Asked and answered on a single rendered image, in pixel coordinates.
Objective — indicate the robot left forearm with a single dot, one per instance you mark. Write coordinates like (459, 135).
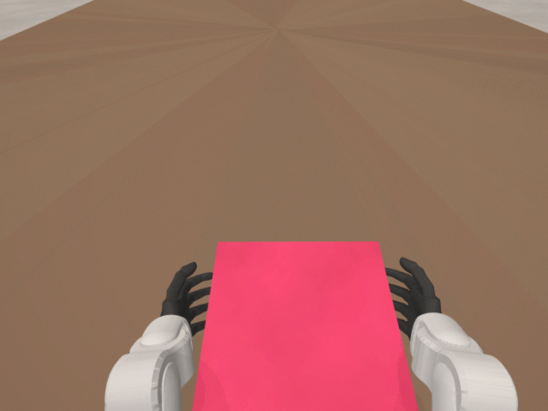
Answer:
(151, 377)

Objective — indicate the left robot hand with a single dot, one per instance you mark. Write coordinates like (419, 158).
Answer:
(178, 300)

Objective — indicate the carton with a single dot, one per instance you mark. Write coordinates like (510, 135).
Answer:
(302, 326)

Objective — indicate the robot right forearm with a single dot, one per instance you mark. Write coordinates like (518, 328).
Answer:
(452, 365)

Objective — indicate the right robot hand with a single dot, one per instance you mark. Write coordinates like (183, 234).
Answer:
(420, 297)

